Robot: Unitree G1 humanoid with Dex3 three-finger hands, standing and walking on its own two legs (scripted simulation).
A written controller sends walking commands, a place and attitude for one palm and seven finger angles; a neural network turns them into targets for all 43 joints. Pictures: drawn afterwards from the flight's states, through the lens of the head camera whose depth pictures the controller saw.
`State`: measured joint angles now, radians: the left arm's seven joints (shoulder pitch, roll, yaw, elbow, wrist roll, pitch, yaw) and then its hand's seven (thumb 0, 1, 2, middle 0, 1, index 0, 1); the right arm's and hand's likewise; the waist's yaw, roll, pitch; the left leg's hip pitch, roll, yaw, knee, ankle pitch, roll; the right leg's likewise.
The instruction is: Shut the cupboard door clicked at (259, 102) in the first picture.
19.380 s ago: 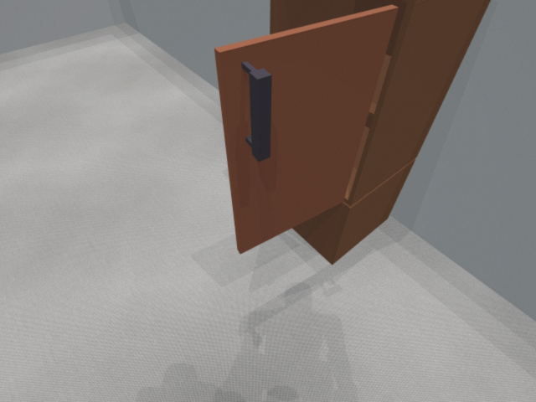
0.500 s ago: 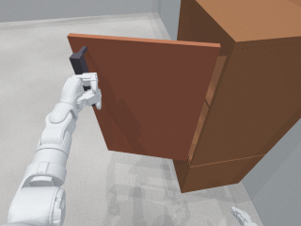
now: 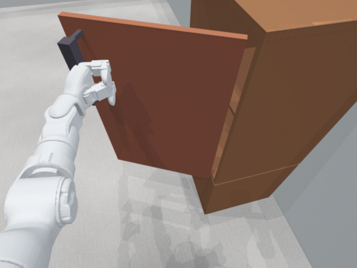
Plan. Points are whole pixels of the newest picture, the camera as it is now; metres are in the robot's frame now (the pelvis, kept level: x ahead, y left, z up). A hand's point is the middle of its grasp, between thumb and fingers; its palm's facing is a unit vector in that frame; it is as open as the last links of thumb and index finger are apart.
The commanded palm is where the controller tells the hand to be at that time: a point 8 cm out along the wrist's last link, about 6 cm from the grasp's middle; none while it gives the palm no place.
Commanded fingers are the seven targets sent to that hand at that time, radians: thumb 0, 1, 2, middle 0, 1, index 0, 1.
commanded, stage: push the door shut along its arc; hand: left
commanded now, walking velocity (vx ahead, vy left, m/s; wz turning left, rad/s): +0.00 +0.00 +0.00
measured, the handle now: (85, 69) +0.55 +0.18 +0.15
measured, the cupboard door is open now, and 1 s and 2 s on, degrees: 62 47 47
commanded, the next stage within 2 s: pull the fist back off the door in 0.66 s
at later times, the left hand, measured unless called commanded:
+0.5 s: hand (127, 73) +0.51 +0.08 +0.16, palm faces -0.37 -0.93 -0.01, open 3.1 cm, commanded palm +0.52 +0.13 +0.16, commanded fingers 0.00 0.90 0.90 -1.30 -1.50 -1.30 -1.50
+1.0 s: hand (143, 66) +0.56 +0.05 +0.15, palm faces +0.09 -1.00 +0.03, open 3.1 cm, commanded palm +0.51 +0.09 +0.16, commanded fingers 0.00 0.90 0.90 -1.30 -1.50 -1.30 -1.50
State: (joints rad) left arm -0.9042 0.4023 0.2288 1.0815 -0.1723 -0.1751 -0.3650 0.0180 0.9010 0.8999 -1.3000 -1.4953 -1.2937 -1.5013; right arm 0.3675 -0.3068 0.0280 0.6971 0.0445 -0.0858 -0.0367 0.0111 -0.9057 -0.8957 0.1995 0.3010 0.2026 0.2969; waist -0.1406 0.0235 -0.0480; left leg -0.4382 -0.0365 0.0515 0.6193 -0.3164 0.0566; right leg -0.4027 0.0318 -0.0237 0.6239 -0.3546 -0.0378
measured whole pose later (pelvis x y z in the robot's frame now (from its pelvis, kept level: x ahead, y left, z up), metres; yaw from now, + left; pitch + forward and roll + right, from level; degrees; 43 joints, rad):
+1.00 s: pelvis +0.01 +0.00 -0.02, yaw +0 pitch +18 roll -1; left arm -1.19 0.23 0.29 1.18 -0.01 -0.20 0.22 0.02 0.90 0.91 -1.30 -1.50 -1.29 -1.50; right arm 0.46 -0.26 0.00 0.72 -0.05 -0.09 0.09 0.01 -0.91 -0.90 0.20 0.30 0.20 0.30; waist -0.19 0.05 -0.11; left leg -0.71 -0.02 0.05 0.75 -0.36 0.05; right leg -0.66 0.05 -0.03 0.72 -0.38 -0.04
